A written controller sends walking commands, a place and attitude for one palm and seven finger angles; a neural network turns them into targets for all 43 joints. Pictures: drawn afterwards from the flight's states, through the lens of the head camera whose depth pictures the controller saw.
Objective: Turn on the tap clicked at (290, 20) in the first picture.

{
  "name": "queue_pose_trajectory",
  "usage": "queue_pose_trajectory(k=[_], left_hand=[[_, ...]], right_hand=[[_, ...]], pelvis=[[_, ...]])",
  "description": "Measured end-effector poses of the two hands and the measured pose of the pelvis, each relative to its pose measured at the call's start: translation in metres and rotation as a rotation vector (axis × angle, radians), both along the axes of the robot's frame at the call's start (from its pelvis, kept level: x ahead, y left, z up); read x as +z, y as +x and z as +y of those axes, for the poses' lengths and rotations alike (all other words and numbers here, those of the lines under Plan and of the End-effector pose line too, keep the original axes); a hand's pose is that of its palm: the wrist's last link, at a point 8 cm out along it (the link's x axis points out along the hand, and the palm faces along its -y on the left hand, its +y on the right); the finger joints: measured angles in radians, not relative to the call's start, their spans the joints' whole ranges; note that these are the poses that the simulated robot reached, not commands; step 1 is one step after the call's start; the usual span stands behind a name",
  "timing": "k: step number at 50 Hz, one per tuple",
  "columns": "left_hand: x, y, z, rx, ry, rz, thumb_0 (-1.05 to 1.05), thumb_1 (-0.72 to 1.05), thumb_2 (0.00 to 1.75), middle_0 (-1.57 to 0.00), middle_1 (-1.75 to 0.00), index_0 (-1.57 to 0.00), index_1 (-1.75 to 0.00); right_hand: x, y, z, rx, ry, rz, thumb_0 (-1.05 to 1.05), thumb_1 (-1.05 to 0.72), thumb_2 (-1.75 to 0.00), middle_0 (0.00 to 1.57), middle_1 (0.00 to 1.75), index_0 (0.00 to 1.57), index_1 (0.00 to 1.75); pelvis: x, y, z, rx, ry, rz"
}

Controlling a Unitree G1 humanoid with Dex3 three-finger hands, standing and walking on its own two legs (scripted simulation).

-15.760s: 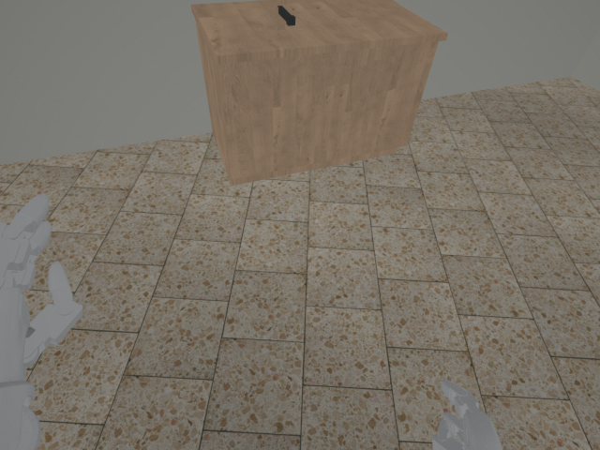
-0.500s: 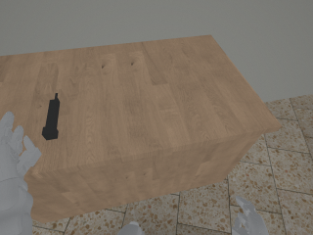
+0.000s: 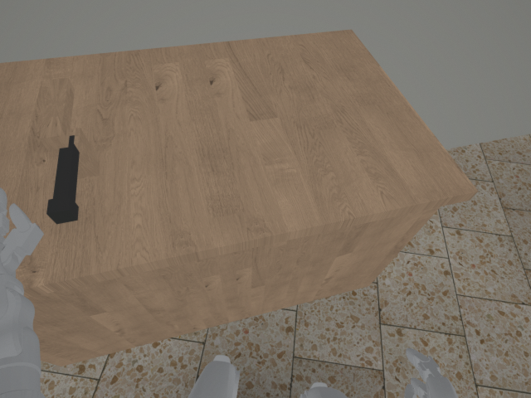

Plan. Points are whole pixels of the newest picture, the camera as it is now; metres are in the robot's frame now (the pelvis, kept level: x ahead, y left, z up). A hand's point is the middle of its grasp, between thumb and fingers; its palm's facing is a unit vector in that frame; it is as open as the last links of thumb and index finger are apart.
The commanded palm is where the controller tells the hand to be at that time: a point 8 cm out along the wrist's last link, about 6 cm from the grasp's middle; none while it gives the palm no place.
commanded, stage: reach beside the lever's end, fingers flat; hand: left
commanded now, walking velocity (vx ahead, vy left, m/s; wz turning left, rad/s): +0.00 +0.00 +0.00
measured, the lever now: (63, 210) +0.35 +0.32 +0.07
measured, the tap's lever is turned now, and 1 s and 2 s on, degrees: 0 7 28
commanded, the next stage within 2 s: push the lever round in 0.34 s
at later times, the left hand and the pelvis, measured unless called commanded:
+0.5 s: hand (51, 230) +0.32 +0.32 +0.06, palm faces +0.54 -0.84 -0.10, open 7.9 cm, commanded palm +0.27 +0.35 +0.07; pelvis +0.01 +0.01 +0.00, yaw +0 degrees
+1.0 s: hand (68, 226) +0.32 +0.30 +0.07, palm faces +0.54 -0.84 -0.10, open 7.8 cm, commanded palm +0.28 +0.33 +0.07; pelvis +0.01 -0.01 +0.00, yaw +0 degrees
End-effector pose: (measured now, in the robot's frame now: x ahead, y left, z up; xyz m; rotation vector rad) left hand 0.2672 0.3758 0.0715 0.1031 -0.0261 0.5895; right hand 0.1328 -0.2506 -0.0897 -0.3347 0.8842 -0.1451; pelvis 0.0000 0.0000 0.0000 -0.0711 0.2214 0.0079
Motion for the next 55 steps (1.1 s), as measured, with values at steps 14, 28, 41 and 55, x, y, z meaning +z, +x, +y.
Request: queue_pose_trajectory(k=[14, 28, 41, 55], left_hand=[[-0.001, 0.008, -0.005, -0.019, 0.002, 0.024, 0.02, 0.89, 0.90, -0.15, -0.15, -0.15, -0.15], [-0.003, 0.006, -0.020, -0.020, 0.002, 0.008, 0.02, 0.89, 0.90, -0.15, -0.15, -0.15, -0.15], [-0.002, 0.010, -0.035, -0.019, -0.004, 0.027, 0.02, 0.90, 0.90, -0.15, -0.15, -0.15, -0.15], [0.000, 0.008, -0.046, -0.028, -0.001, 0.017, 0.02, 0.91, 0.90, -0.15, -0.15, -0.15, -0.15]], right_hand=[[0.002, -0.010, 0.008, -0.025, 0.024, 0.016, 0.01, -0.90, -0.90, 0.20, 0.30, 0.20, 0.30], [0.005, 0.017, 0.013, 0.017, 0.026, -0.034, 0.01, -0.91, -0.90, 0.20, 0.30, 0.20, 0.30], [0.006, 0.025, 0.007, 0.020, 0.043, -0.045, 0.01, -0.91, -0.90, 0.20, 0.30, 0.20, 0.30], [0.003, 0.012, -0.008, -0.015, 0.038, -0.017, 0.01, -0.91, -0.90, 0.20, 0.30, 0.20, 0.30]], pelvis=[[0.002, 0.006, 0.007, -0.014, -0.002, 0.010], [0.001, 0.008, 0.005, -0.002, 0.001, 0.006], [0.004, 0.013, -0.003, -0.002, 0.009, 0.003], [0.004, 0.013, -0.009, -0.006, 0.015, -0.003]])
